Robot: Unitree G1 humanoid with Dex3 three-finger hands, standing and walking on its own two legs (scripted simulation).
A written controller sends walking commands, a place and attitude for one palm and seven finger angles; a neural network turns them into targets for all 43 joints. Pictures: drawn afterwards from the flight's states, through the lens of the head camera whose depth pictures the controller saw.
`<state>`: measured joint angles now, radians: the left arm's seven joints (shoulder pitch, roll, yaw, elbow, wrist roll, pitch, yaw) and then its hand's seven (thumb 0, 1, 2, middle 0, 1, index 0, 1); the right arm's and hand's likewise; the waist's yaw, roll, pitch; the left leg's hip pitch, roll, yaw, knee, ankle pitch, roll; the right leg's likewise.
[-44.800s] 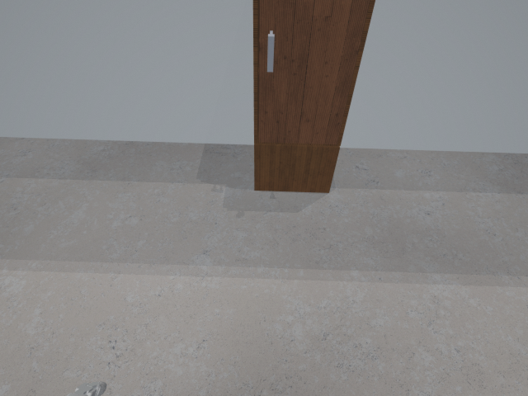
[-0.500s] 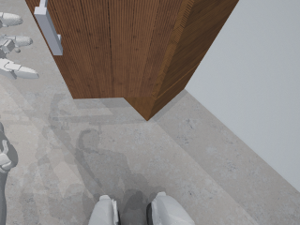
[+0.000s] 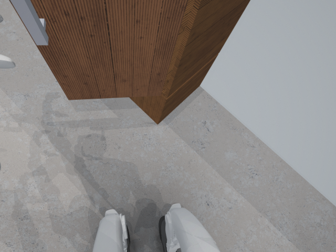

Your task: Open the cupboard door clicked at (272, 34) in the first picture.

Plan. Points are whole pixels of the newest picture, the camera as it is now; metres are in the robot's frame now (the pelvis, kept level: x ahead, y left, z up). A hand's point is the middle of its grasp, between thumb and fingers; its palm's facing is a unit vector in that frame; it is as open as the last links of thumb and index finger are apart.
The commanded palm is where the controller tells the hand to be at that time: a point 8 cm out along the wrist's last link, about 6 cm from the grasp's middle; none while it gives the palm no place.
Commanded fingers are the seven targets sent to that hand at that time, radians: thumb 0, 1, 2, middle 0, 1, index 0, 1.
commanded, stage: slide the fingers in behind the handle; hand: left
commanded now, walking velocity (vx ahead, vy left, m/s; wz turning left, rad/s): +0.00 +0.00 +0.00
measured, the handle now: (30, 9) +0.61 +0.21 +0.09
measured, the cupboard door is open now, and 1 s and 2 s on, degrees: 52 52 52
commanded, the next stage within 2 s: close the thumb around the handle in 1.70 s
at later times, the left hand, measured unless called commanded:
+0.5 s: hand (0, 33) +0.56 +0.26 +0.08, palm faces +0.00 -1.00 -0.02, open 14.0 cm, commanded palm +0.54 +0.28 +0.08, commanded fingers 0.00 -0.50 0.30 -0.30 -1.20 -0.30 -1.20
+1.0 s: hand (23, 35) +0.55 +0.22 +0.08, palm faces +0.02 -1.00 -0.01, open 14.0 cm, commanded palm +0.53 +0.26 +0.08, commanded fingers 0.00 -0.50 0.30 -0.30 -1.20 -0.30 -1.20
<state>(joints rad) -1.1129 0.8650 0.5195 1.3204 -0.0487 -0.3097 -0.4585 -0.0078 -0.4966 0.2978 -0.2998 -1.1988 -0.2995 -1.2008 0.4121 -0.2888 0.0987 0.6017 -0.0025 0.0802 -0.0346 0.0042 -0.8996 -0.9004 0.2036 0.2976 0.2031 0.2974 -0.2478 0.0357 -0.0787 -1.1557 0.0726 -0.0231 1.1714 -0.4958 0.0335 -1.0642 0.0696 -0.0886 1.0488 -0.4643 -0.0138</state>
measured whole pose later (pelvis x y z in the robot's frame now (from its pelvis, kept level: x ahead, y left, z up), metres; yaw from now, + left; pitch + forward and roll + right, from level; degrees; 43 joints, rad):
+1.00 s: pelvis +0.01 +0.00 +0.01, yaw +1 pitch +26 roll -5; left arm -1.01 0.65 0.45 1.23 -0.05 -0.36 -0.31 -0.01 -0.50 0.30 -0.30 -1.20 -0.30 -1.20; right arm 0.42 -0.27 0.06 0.61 -0.03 0.08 0.01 0.00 -0.90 -0.90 0.20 0.30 0.20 0.30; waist -0.23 0.04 -0.11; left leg -1.09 0.06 0.00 1.13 -0.50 0.04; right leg -1.01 0.06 -0.07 1.02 -0.47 -0.01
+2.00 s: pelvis +0.01 +0.01 +0.01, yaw +1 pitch +26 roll -5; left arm -1.04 0.60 0.42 1.25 -0.05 -0.37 -0.25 -0.01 -0.32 0.37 -0.31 -1.22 -0.31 -1.22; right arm 0.43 -0.27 0.05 0.63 -0.03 0.07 0.02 0.00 -0.90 -0.90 0.20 0.30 0.20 0.30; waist -0.23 0.05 -0.11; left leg -1.09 0.05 0.00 1.13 -0.50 0.04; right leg -1.01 0.05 -0.06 1.03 -0.48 0.00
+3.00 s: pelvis +0.02 +0.00 +0.02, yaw +0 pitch +24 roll -3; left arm -0.73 0.45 0.38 0.97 -0.14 -0.36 -0.24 0.01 0.69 0.78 -0.28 -1.31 -0.30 -1.32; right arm 0.44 -0.26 0.03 0.58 0.00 0.09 0.03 0.01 -0.90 -0.90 0.20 0.30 0.20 0.30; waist -0.18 0.05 -0.14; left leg -0.97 0.06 0.03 1.05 -0.49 0.03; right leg -0.92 0.06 -0.03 0.98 -0.47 -0.01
